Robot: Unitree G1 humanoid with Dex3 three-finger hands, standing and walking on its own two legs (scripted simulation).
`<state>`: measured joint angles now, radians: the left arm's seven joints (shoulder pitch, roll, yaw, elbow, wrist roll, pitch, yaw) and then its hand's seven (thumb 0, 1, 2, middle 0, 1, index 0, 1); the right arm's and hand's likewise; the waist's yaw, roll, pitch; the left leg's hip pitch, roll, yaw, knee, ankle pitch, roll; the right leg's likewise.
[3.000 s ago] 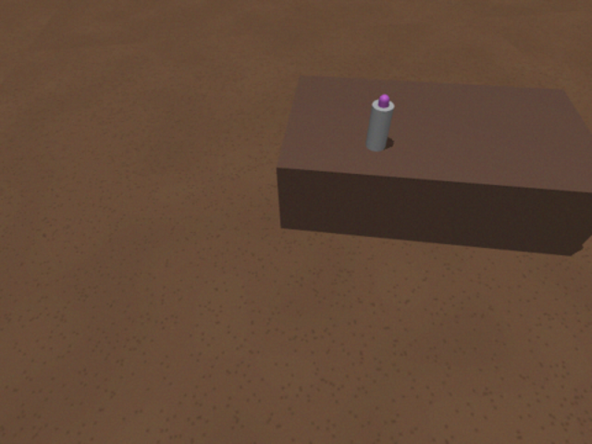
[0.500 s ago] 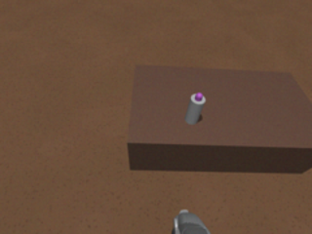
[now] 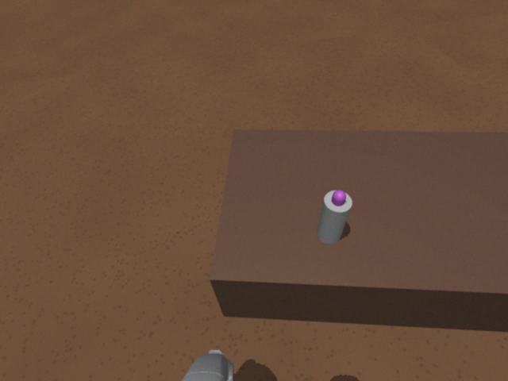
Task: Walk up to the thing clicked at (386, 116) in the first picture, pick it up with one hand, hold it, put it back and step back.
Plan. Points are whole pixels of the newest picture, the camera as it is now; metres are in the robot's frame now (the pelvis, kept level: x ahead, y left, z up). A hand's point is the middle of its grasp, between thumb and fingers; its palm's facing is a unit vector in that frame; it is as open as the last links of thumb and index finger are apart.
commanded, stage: walk up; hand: right
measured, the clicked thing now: (334, 214) +0.60 -0.18 -0.30
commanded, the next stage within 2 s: stand in 1.72 s
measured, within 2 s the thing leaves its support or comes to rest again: neither
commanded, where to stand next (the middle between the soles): +0.11 +0.01 m, yaw +2 degrees
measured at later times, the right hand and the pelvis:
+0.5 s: hand (416, 375) +0.17 -0.25 -0.16, palm faces -0.06 +0.94 -0.33, open 7.4 cm; pelvis +0.03 +0.00 -0.01, yaw +3 degrees
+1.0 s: hand out of the picture +0.14 -0.24 -0.15, palm faces -0.07 +0.94 -0.33, open 7.4 cm; pelvis +0.05 +0.01 +0.01, yaw +4 degrees
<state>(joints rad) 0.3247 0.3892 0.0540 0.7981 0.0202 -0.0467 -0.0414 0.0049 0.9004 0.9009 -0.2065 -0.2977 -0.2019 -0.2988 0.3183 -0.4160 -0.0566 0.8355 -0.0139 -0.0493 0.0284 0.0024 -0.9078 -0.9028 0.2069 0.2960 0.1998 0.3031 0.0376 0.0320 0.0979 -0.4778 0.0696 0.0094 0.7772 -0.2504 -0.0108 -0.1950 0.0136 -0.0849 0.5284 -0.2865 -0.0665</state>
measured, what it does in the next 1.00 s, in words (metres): steps on the spot: left foot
